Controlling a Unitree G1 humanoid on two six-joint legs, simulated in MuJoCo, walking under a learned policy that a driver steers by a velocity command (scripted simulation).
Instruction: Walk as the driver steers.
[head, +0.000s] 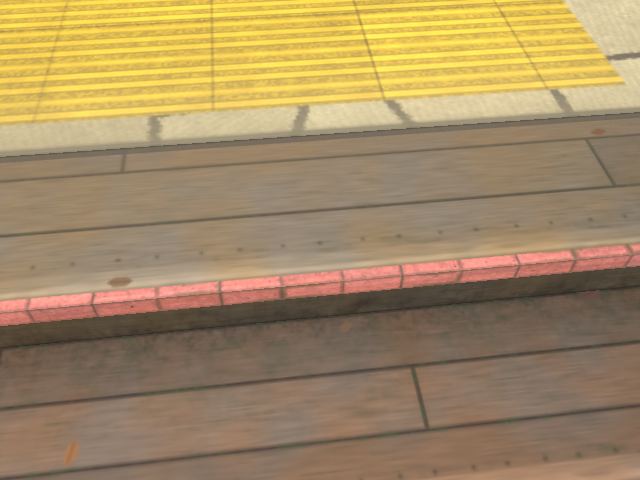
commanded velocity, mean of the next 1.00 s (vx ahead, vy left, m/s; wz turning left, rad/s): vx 0.50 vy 0.00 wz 0.37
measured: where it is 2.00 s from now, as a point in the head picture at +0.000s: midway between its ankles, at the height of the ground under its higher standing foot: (183, 104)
